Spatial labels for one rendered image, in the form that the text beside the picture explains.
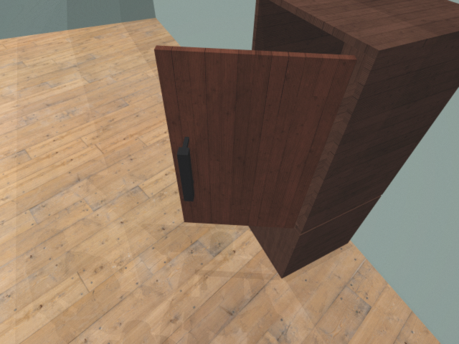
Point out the handle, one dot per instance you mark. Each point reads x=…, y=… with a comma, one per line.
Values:
x=184, y=161

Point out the cupboard door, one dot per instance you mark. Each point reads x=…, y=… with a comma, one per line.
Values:
x=257, y=123

